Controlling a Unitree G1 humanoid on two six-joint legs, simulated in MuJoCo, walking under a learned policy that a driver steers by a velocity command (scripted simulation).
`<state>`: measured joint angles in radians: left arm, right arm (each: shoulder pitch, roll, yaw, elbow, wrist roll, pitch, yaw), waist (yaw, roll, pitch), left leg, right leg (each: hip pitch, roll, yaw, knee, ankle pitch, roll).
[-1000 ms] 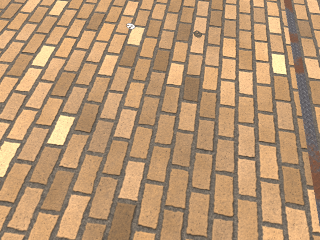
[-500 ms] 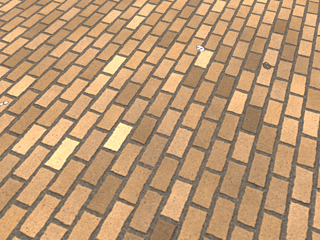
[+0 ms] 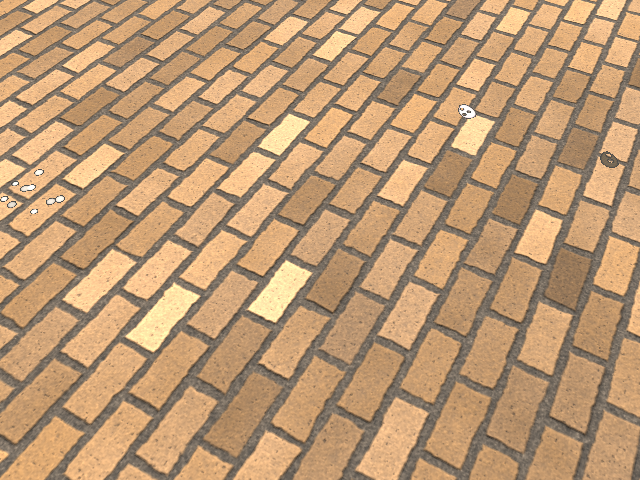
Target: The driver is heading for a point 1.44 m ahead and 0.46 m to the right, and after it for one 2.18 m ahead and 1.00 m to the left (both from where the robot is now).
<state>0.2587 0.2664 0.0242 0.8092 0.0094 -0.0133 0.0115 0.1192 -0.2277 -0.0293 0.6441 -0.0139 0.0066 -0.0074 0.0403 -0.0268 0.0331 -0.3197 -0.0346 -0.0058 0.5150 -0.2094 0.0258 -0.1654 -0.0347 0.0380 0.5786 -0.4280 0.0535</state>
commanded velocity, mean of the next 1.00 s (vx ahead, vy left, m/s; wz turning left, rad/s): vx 0.01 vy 0.00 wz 0.01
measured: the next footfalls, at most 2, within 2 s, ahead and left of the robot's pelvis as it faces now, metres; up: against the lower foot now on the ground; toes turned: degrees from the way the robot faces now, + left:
right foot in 1.74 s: +0.43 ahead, -0.15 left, +0.00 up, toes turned -12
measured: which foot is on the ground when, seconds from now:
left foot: down 0.00-1.00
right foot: down 0.00-1.00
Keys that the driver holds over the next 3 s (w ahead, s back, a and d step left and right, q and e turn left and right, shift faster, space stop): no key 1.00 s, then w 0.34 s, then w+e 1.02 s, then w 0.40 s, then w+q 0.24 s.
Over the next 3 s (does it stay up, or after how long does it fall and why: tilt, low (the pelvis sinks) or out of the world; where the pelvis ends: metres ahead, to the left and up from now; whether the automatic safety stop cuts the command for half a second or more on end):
stays up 0.87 -0.35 0.01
